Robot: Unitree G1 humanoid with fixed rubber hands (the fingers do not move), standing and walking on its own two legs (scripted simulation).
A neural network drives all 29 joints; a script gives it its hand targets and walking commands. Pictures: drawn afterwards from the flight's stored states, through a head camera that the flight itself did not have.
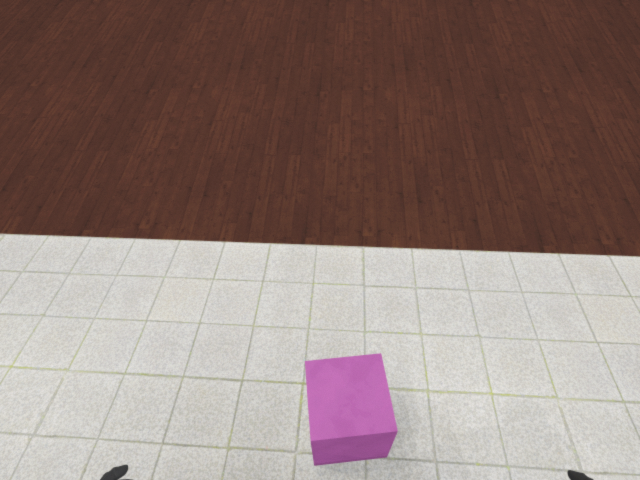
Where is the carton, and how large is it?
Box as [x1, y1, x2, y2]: [305, 353, 397, 465]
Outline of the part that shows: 380,353 305,361 310,440 314,465 385,457 387,455 397,430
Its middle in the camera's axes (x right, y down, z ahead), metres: +0.07 +0.48 +1.09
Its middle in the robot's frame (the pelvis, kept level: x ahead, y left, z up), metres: +0.43 -0.03 -0.66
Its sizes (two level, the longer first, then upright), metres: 0.210 0.200 0.250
